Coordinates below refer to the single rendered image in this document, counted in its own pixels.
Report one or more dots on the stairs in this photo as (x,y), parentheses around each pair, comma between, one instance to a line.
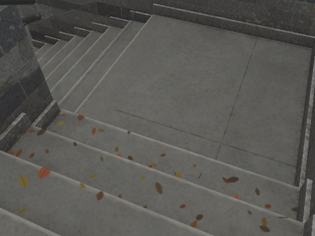
(83,177)
(73,68)

